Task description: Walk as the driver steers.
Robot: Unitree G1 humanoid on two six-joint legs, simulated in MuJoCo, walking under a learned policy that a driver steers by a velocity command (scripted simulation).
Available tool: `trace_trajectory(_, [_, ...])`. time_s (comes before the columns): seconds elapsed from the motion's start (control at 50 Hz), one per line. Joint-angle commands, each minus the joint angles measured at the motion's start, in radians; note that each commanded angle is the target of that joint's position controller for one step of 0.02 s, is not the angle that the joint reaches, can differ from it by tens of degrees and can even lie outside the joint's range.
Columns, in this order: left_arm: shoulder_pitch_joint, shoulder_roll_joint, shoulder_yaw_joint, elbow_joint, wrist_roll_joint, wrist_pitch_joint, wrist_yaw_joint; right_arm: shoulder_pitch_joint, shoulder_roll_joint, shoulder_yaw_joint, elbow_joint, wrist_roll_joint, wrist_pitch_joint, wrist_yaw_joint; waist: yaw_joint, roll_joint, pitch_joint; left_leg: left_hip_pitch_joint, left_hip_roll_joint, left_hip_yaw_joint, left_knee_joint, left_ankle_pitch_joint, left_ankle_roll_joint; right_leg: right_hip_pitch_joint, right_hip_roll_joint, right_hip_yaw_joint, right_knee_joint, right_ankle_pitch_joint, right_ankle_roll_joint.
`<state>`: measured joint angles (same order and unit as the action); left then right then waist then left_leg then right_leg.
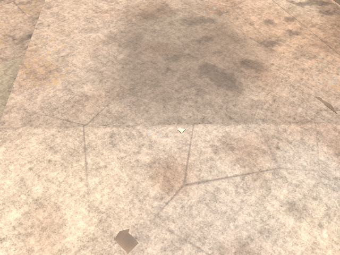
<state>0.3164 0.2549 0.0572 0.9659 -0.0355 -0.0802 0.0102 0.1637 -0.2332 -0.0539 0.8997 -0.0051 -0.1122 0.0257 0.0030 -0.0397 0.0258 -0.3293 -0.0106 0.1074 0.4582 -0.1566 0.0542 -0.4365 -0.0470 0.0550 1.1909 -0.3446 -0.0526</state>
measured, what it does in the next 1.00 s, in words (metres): walks ahead, turning right: right foot, then left foot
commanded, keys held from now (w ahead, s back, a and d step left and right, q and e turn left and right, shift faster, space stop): w+e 0.72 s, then q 0.28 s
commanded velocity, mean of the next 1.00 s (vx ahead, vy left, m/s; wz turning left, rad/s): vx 0.44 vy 0.00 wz -0.39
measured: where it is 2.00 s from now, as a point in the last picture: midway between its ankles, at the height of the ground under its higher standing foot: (208, 222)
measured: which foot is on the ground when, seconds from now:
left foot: down 0.00-0.44, up 0.46-0.88, down 0.90-1.00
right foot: up 0.00-0.42, down 0.44-0.94, up 0.96-1.00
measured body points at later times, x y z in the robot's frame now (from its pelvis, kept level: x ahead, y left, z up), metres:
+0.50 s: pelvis +0.26 -0.07 -0.02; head +0.30 -0.09 +0.43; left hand +0.49 +0.14 -0.12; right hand +0.23 -0.35 -0.16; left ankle +0.11 +0.10 -0.64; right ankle +0.33 -0.16 -0.74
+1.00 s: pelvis +0.53 -0.12 -0.01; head +0.55 -0.14 +0.44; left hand +0.70 +0.10 -0.13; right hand +0.57 -0.41 -0.12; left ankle +0.66 -0.08 -0.74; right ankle +0.35 -0.17 -0.67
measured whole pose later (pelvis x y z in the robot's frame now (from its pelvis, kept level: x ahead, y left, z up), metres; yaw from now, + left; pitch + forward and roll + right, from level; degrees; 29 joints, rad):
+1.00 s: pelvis +0.53 -0.12 -0.01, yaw -24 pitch +2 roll +0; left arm 0.29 0.26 0.05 0.82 0.07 -0.09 -0.07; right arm 0.12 -0.26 -0.02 0.83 -0.03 -0.11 0.02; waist 0.02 0.02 0.04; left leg -0.43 -0.04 0.01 0.45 -0.06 0.05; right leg -0.25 0.08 0.10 0.99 -0.56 0.03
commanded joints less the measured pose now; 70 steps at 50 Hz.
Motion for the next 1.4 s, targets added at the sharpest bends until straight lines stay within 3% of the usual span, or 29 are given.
trace_trajectory(0.02, [0.058,0.039,0.025,-0.044,-0.003,0.019,0.006,0.028,-0.073,-0.017,-0.013,-0.010,-0.018,-0.002,0.009,0.137,-0.049,0.145,0.269,-0.232,-0.307,0.069,0.127,-0.138,-0.098,0.057,0.002,0.091,-0.009])
trace_trajectory(0.2, [-0.176,0.023,0.028,-0.143,0.016,0.029,-0.021,0.099,-0.141,-0.035,0.026,-0.010,-0.005,-0.046,-0.030,0.081,0.039,0.233,0.258,0.014,-0.348,0.224,0.102,-0.286,-0.079,0.009,-0.361,0.423,0.015])
trace_trajectory(0.32, [-0.338,0.008,0.014,-0.243,0.013,0.030,-0.061,0.187,-0.174,-0.049,0.053,0.011,0.033,-0.053,-0.078,0.076,0.088,0.435,0.318,0.084,-0.261,0.359,0.090,-0.338,-0.055,-0.093,-0.514,0.306,-0.019])
trace_trajectory(0.38, [-0.272,0.055,0.035,-0.263,0.011,0.036,-0.072,0.141,-0.217,-0.061,0.033,0.022,0.050,-0.059,-0.007,0.135,0.011,0.453,0.318,0.130,-0.077,0.814,0.059,-0.143,0.035,-0.182,-0.527,0.161,-0.072])
trace_trajectory(0.42, [-0.012,0.149,0.088,-0.207,0.006,0.038,-0.062,0.097,-0.229,-0.061,0.017,0.030,0.060,-0.061,0.142,0.124,-0.130,0.344,0.266,0.158,0.287,0.878,0.013,0.231,0.119,-0.192,-0.631,0.207,-0.138])
trace_trajectory(0.44, [0.124,0.250,0.122,-0.177,0.010,0.047,-0.037,0.106,-0.191,-0.048,-0.010,0.008,0.049,-0.058,0.178,-0.017,-0.215,0.070,0.208,0.157,0.616,0.462,-0.035,0.530,-0.034,0.068,-0.668,0.206,-0.201])
trace_trajectory(0.46, [0.060,0.326,0.126,-0.208,0.010,0.034,-0.036,0.176,-0.049,-0.005,-0.068,-0.003,0.010,-0.040,0.048,-0.234,-0.314,-0.358,-0.030,0.000,0.971,-0.392,-0.091,0.822,-0.279,0.683,-0.824,0.088,-0.410])
trace_trajectory(0.48, [0.106,0.236,0.097,-0.210,0.023,0.026,-0.041,0.061,-0.135,-0.020,-0.091,0.037,-0.038,-0.022,0.122,-0.104,-0.366,-0.464,0.001,-0.203,1.019,-0.385,-0.057,0.839,-0.294,0.747,-0.923,0.074,-0.386])
trace_trajectory(0.5, [0.072,0.176,0.081,-0.207,0.029,0.014,-0.041,-0.005,-0.151,-0.025,-0.113,0.064,-0.055,-0.016,0.110,-0.066,-0.242,-0.513,0.049,-0.197,0.974,-0.307,-0.025,0.745,-0.259,0.579,-0.908,0.148,-0.333])
trace_trajectory(0.52, [-0.006,0.138,0.069,-0.221,0.021,0.006,-0.044,-0.005,-0.142,-0.024,-0.104,0.048,-0.058,-0.022,0.053,0.037,-0.153,-0.460,0.098,-0.197,0.866,-0.231,-0.019,0.578,-0.208,0.442,-0.907,0.254,-0.290])
trace_trajectory(0.56, [-0.103,0.089,0.049,-0.254,0.026,0.003,-0.037,0.022,-0.160,-0.042,-0.089,0.016,-0.030,-0.029,-0.011,0.034,-0.100,-0.320,0.146,-0.196,0.731,-0.169,-0.037,0.367,-0.142,0.307,-0.937,0.374,-0.249])
trace_trajectory(0.66, [-0.042,0.162,0.065,-0.251,0.020,-0.001,-0.005,-0.083,-0.111,-0.034,-0.143,-0.010,0.007,-0.038,-0.004,0.017,-0.041,-0.308,0.113,-0.157,0.448,0.010,-0.110,0.222,-0.090,0.216,-0.979,0.463,-0.240])
trace_trajectory(0.82, [0.066,0.115,0.046,-0.192,0.026,0.017,0.012,-0.225,-0.095,-0.015,-0.190,-0.006,-0.020,0.001,0.077,-0.069,-0.037,-0.188,0.026,-0.120,0.056,0.323,-0.051,0.306,-0.077,0.156,-0.843,0.546,-0.133])
trace_trajectory(0.84, [0.137,0.121,0.028,-0.139,0.165,-0.021,-0.056,-0.153,-0.041,0.028,-0.159,-0.081,0.001,0.022,0.036,-0.056,0.007,-0.215,0.059,-0.162,0.080,0.359,-0.070,0.329,-0.138,0.199,-0.838,0.614,-0.145])
trace_trajectory(0.86, [0.078,0.154,0.050,-0.151,0.144,-0.038,-0.078,-0.112,-0.089,0.014,-0.150,-0.070,0.014,0.022,0.013,-0.034,0.007,-0.232,0.065,-0.161,0.061,0.290,-0.062,0.399,-0.147,0.186,-0.801,0.712,-0.121])
trace_trajectory(0.9, [-0.013,0.167,0.042,-0.179,0.094,-0.054,-0.100,-0.003,-0.187,-0.008,-0.101,-0.019,0.005,0.003,-0.054,0.028,-0.108,0.083,0.013,-0.083,0.007,0.422,0.002,0.359,-0.045,0.110,-0.674,0.918,-0.026])
trace_trajectory(0.92, [0.095,0.097,0.022,-0.184,0.088,-0.051,-0.104,0.016,-0.258,-0.016,-0.103,-0.005,-0.007,-0.008,0.004,0.153,-0.291,0.374,0.068,-0.138,0.046,0.738,0.151,0.289,0.064,0.066,-0.530,0.777,0.028])
trace_trajectory(0.94, [0.231,0.059,-0.005,-0.168,0.109,-0.048,-0.095,0.083,-0.258,-0.012,-0.118,-0.004,-0.002,-0.005,0.004,0.234,-0.482,0.719,0.274,-0.416,0.062,0.830,0.377,0.060,0.148,0.052,-0.279,0.307,0.104])
trace_trajectory(0.96, [0.152,0.122,0.017,-0.181,0.106,-0.037,-0.090,0.201,-0.213,-0.006,-0.088,-0.027,0.005,-0.005,-0.082,0.253,-0.470,0.752,0.367,-0.622,-0.049,0.765,0.425,-0.115,0.196,0.011,-0.008,-0.346,0.140])
trace_trajectory(1.0, [-0.019,0.158,0.028,-0.246,0.108,-0.002,-0.047,0.096,-0.232,-0.033,-0.094,-0.023,-0.007,-0.018,-0.037,0.085,-0.170,0.386,0.304,-0.544,-0.169,0.367,0.275,-0.164,0.056,0.067,0.056,-0.300,0.108])
trace_trajectory(1.04, [-0.013,0.139,0.018,-0.246,0.140,0.002,-0.009,-0.028,-0.148,-0.012,-0.140,-0.019,-0.009,-0.027,0.024,0.094,-0.107,0.163,0.255,-0.481,-0.252,0.313,0.278,-0.062,-0.019,0.058,-0.074,-0.242,0.098])
trace_trajectory(1.06, [-0.005,0.113,0.010,-0.248,0.148,0.005,0.002,-0.040,-0.154,-0.014,-0.152,-0.018,-0.012,-0.026,0.048,0.085,-0.110,0.085,0.227,-0.456,-0.277,0.277,0.272,0.023,-0.031,0.042,-0.139,-0.246,0.101])
trace_trajectory(1.16, [0.043,0.115,0.001,-0.233,0.096,0.040,-0.010,-0.030,-0.221,-0.058,-0.208,-0.013,-0.034,-0.005,0.026,0.114,-0.100,0.019,0.149,-0.406,-0.301,0.082,0.246,0.151,0.035,-0.041,-0.394,-0.088,0.115])
trace_trajectory(1.24, [-0.015,0.149,0.004,-0.256,0.086,0.030,0.008,0.003,-0.194,-0.058,-0.251,-0.010,-0.028,-0.001,-0.013,0.129,-0.104,0.127,0.204,-0.536,-0.257,-0.004,0.262,0.118,0.027,-0.008,-0.542,-0.036,0.072])
trace_trajectory(1.32, [-0.016,0.171,0.009,-0.279,0.048,0.006,0.004,-0.005,-0.188,-0.048,-0.262,-0.023,-0.002,0.014,0.012,0.116,-0.112,0.114,0.159,-0.556,-0.168,0.099,0.230,0.278,0.047,-0.031,-0.850,0.204,-0.019])
trace_trajectory(1.34, [-0.005,0.192,0.014,-0.297,0.043,-0.003,0.005,0.022,-0.159,-0.033,-0.257,-0.032,0.007,0.019,0.018,0.099,-0.138,0.090,0.129,-0.539,-0.123,0.069,0.184,0.348,-0.024,0.011,-0.894,0.317,-0.099])
trace_trajectory(1.36, [0.003,0.284,0.038,-0.333,0.049,-0.016,0.023,0.025,-0.101,-0.014,-0.310,-0.040,0.010,0.019,0.011,-0.090,-0.178,-0.118,-0.021,-0.385,0.013,-0.162,0.078,0.492,-0.253,0.291,-0.929,0.512,-0.345])
trace_trajectory(1.38, [-0.031,0.301,0.048,-0.344,0.087,-0.036,0.026,0.001,-0.133,-0.021,-0.303,-0.076,0.007,0.016,0.023,-0.103,-0.067,-0.308,-0.092,-0.267,0.233,-0.404,-0.029,0.507,-0.433,0.440,-1.019,0.616,-0.464])
trace_trajectory(1.4, [-0.066,0.260,0.041,-0.356,0.094,-0.041,0.030,0.043,-0.184,-0.034,-0.264,-0.079,0.016,0.009,0.004,-0.008,-0.083,-0.271,-0.018,-0.250,0.404,-0.399,-0.053,0.486,-0.400,0.334,-1.028,0.595,-0.386])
